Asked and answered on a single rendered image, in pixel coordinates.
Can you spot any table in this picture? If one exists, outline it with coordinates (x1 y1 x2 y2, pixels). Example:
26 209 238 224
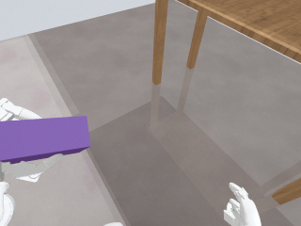
152 0 301 205

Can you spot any robot left hand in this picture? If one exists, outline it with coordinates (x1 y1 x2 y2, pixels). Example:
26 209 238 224
0 98 63 183

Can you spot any sponge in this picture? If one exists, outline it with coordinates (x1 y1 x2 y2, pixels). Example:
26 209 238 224
0 116 91 165

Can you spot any robot right hand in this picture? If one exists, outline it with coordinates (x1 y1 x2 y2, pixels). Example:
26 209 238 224
224 183 261 226

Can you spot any robot left forearm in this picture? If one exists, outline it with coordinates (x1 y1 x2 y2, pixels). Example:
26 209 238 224
0 181 16 226

